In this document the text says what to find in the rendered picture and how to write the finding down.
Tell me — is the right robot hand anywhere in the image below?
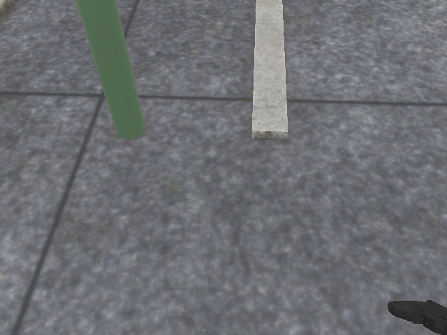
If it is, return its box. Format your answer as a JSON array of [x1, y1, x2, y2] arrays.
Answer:
[[388, 300, 447, 335]]

